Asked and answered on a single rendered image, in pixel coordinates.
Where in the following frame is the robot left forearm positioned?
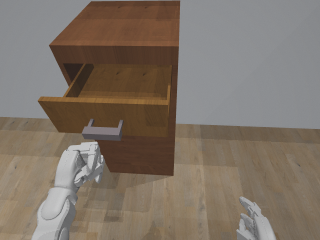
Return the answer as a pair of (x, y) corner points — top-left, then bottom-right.
(31, 186), (78, 240)

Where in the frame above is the cabinet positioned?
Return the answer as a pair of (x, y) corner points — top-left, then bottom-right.
(49, 0), (180, 176)

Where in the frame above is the drawer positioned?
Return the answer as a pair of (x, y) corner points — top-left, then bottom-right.
(38, 63), (173, 137)

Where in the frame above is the robot right hand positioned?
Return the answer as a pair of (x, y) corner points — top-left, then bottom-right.
(236, 196), (277, 240)

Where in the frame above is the handle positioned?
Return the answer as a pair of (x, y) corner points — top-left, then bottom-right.
(81, 118), (124, 141)

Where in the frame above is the robot left hand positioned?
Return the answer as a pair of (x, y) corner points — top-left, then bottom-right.
(54, 141), (105, 193)

